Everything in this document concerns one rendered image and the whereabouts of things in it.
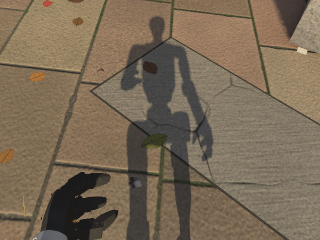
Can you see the robot left forearm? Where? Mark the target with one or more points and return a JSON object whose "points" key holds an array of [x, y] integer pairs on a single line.
{"points": [[50, 235]]}

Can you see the left robot hand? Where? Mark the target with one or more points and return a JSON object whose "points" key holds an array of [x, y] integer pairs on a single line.
{"points": [[63, 208]]}

